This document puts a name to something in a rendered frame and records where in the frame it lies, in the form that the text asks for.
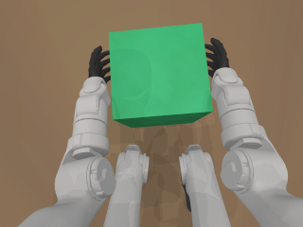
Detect robot right thigh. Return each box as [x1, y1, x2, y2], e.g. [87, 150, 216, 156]
[179, 149, 231, 227]

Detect right robot hand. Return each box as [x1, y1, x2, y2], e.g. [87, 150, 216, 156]
[205, 38, 230, 78]

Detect left robot hand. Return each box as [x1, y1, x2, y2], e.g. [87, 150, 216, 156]
[88, 45, 111, 83]

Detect right robot forearm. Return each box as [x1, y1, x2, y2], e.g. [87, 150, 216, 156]
[210, 67, 288, 182]

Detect carton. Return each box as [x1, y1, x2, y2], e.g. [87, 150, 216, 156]
[109, 23, 213, 128]

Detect robot left upper arm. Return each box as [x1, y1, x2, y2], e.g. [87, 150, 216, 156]
[18, 155, 116, 227]

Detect robot right upper arm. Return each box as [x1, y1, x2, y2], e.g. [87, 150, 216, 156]
[220, 148, 303, 227]

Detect left robot forearm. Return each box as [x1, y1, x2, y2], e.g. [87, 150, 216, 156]
[55, 77, 111, 193]

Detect robot right shin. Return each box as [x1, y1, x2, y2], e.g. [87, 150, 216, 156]
[186, 145, 215, 196]

